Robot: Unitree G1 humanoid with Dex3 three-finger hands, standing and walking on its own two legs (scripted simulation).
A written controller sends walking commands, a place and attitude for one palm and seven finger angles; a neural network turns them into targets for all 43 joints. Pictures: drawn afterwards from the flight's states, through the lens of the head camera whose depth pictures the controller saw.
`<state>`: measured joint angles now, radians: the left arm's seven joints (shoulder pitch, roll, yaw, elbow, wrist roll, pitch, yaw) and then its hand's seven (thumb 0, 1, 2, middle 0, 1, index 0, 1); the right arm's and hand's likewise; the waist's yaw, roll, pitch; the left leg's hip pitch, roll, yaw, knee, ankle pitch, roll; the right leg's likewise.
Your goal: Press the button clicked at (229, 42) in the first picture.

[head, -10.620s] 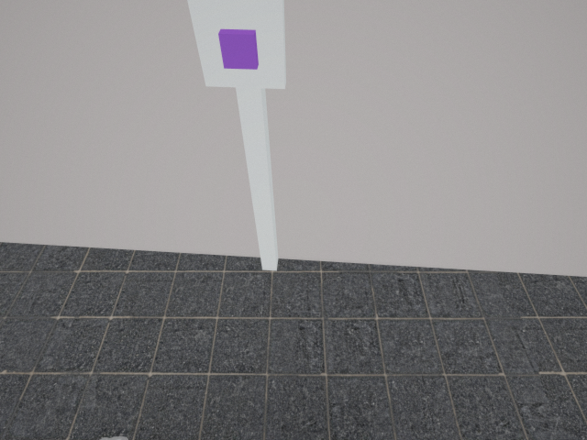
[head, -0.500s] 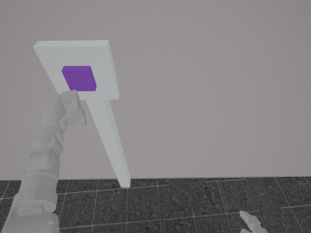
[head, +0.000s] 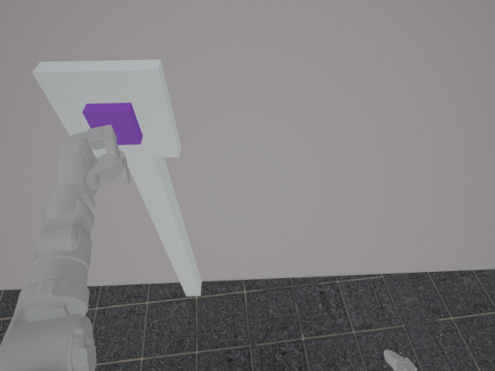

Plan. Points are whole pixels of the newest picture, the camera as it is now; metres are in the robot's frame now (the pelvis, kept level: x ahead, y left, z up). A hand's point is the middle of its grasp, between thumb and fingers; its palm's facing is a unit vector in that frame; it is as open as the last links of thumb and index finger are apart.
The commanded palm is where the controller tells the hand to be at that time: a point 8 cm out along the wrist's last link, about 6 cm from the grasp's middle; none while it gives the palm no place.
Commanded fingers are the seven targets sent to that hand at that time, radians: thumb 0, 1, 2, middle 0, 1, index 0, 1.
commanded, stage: press the button with the knuckle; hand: left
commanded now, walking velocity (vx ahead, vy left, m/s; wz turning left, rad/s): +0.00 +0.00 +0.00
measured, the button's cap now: (115, 123) +0.47 +0.24 +0.16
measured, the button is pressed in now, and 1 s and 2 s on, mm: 0 9 0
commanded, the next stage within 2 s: hold the button down briefly in 0.56 s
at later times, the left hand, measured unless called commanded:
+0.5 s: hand (121, 156) +0.42 +0.22 +0.13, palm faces +0.09 -1.00 -0.02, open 2.9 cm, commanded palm +0.42 +0.26 +0.13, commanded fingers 0.00 0.90 0.90 -1.30 -1.50 -1.30 -1.50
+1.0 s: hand (120, 155) +0.42 +0.22 +0.13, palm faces +0.09 -1.00 -0.03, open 2.8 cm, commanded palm +0.42 +0.26 +0.13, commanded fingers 0.00 0.90 0.90 -1.30 -1.50 -1.30 -1.50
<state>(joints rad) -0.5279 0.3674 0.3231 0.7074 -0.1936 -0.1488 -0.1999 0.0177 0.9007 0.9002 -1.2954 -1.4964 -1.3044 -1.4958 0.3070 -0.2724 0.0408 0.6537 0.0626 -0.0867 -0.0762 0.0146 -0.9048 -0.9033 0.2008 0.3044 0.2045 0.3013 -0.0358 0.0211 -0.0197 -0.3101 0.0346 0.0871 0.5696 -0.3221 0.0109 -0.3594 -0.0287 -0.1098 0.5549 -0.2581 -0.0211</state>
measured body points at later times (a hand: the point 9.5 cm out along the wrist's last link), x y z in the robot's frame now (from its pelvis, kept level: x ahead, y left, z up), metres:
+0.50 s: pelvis -0.02 +0.01 -0.01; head +0.02 +0.01 +0.44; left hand +0.41 +0.28 +0.13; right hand +0.08 -0.24 -0.12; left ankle -0.02 +0.11 -0.73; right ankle +0.02 -0.11 -0.73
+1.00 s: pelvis -0.04 +0.00 -0.01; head +0.01 +0.00 +0.43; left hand +0.41 +0.28 +0.13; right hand +0.01 -0.27 -0.13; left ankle -0.02 +0.11 -0.73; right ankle +0.02 -0.11 -0.73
